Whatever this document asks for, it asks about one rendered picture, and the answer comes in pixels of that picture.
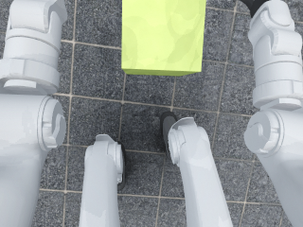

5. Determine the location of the robot right thigh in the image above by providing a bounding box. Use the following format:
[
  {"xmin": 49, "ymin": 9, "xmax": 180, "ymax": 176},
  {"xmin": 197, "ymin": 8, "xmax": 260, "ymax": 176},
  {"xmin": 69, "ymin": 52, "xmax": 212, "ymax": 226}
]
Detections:
[{"xmin": 169, "ymin": 124, "xmax": 233, "ymax": 227}]

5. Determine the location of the carton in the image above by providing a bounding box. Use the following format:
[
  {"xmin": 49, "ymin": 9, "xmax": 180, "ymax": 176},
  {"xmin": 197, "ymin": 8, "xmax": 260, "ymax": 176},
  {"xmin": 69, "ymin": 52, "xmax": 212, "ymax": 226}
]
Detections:
[{"xmin": 121, "ymin": 0, "xmax": 206, "ymax": 77}]

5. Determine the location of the robot left foot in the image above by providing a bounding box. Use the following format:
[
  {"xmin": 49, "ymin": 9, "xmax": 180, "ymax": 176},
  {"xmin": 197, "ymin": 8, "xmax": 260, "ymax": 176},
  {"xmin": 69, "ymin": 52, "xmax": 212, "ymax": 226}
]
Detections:
[{"xmin": 115, "ymin": 141, "xmax": 127, "ymax": 191}]

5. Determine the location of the robot right forearm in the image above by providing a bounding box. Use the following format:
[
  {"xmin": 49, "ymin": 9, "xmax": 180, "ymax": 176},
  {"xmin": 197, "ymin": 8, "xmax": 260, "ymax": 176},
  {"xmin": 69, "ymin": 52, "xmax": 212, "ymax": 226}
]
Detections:
[{"xmin": 247, "ymin": 0, "xmax": 303, "ymax": 113}]

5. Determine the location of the robot right upper arm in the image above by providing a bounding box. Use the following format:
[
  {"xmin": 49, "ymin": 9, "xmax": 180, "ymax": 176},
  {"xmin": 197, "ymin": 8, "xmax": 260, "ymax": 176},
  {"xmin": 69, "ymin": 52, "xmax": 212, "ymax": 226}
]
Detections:
[{"xmin": 243, "ymin": 108, "xmax": 303, "ymax": 227}]

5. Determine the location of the robot right hand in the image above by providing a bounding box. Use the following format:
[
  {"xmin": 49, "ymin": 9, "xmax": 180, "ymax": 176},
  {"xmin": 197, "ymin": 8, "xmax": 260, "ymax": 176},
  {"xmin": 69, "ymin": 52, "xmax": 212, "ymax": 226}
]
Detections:
[{"xmin": 241, "ymin": 0, "xmax": 271, "ymax": 18}]

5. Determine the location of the robot left upper arm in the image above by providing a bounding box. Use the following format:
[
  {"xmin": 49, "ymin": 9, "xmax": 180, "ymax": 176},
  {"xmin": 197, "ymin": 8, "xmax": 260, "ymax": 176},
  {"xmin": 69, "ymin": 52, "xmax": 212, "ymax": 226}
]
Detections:
[{"xmin": 0, "ymin": 94, "xmax": 66, "ymax": 227}]

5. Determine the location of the robot left forearm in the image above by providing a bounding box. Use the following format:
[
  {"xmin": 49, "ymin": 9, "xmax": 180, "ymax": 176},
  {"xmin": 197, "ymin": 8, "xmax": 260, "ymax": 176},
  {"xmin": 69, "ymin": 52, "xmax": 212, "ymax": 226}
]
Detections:
[{"xmin": 0, "ymin": 0, "xmax": 68, "ymax": 96}]

